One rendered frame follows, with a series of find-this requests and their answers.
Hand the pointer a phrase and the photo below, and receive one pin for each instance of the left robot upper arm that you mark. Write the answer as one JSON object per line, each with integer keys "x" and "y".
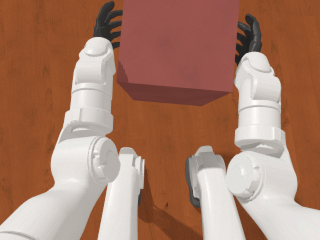
{"x": 81, "y": 168}

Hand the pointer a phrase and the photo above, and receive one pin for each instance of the carton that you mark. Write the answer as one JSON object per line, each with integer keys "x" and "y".
{"x": 178, "y": 51}

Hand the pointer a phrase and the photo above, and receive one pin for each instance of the left robot forearm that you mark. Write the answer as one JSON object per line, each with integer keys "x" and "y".
{"x": 91, "y": 93}

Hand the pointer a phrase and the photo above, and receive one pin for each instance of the right robot upper arm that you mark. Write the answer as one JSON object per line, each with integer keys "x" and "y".
{"x": 266, "y": 186}

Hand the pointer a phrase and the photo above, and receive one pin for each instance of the robot right hand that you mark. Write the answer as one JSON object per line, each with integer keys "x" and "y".
{"x": 252, "y": 41}

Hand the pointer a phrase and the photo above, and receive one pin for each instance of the robot right foot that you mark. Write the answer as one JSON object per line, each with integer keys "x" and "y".
{"x": 195, "y": 201}

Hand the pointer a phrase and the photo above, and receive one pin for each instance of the left robot thigh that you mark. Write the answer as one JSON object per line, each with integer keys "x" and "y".
{"x": 120, "y": 212}

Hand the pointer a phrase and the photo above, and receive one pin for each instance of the robot left hand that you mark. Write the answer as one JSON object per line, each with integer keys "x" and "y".
{"x": 103, "y": 25}

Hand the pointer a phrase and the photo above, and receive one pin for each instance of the right robot forearm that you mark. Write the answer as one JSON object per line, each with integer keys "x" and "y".
{"x": 259, "y": 108}

